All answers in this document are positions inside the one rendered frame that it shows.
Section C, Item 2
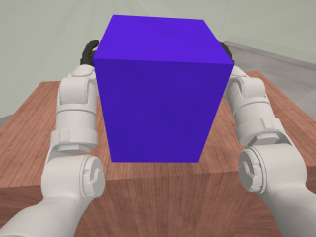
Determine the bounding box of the left robot forearm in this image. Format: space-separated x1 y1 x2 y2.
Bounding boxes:
40 64 100 192

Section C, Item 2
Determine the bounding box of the robot left hand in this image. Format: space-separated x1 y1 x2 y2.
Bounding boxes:
80 39 99 67

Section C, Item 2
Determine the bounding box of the left robot upper arm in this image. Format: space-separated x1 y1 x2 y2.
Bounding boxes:
0 154 106 237

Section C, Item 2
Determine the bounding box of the robot right hand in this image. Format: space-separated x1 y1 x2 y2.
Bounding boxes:
219 42 235 63

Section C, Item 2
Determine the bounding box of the right robot upper arm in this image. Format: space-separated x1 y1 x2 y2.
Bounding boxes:
238 143 316 237

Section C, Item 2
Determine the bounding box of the pedestal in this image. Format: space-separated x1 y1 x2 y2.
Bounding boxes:
0 71 316 237

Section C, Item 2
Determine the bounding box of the right robot forearm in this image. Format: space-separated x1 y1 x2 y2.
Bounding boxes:
222 65 307 182

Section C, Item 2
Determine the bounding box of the carton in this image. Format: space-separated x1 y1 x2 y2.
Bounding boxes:
93 14 234 163

